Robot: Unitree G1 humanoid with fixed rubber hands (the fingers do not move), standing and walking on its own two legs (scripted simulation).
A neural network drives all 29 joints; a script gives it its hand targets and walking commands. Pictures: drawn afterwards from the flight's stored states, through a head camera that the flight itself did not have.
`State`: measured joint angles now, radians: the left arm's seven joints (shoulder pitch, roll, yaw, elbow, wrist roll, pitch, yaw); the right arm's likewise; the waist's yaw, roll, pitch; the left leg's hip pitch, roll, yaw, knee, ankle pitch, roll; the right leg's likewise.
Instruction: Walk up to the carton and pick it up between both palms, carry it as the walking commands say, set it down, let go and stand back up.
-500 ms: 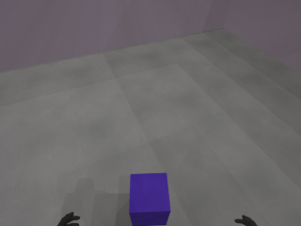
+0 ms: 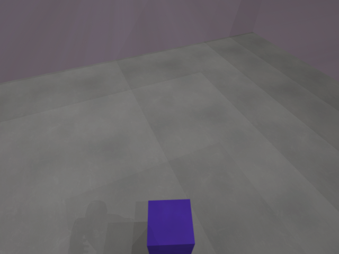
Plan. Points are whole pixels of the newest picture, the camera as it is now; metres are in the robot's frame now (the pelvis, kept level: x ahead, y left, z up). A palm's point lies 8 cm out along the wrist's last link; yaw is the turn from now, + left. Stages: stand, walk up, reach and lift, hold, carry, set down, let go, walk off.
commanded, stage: stand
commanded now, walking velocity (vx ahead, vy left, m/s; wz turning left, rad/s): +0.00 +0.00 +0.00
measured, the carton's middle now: (169, 231) +0.35 +0.01 -0.62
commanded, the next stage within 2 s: none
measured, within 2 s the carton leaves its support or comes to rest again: neither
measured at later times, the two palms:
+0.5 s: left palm out of the picture -0.05 +0.23 -0.14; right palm out of the picture -0.06 -0.23 -0.13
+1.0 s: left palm out of the picture -0.10 +0.21 -0.14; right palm out of the picture -0.10 -0.21 -0.14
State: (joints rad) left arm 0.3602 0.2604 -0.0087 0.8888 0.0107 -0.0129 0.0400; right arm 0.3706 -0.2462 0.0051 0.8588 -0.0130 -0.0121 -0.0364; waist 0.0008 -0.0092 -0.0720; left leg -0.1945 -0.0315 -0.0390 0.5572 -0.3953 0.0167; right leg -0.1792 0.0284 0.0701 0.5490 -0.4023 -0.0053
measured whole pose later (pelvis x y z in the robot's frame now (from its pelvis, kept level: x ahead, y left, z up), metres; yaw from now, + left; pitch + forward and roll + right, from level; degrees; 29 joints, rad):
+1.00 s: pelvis -0.04 +0.00 +0.01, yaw +0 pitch -2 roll +0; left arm 0.38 0.15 -0.06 1.17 0.01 0.00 0.05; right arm 0.38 -0.15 0.04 1.16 -0.01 0.00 -0.05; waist 0.00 -0.01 0.01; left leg -0.15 -0.03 -0.04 0.49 -0.30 0.02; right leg -0.14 0.02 0.07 0.47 -0.31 0.00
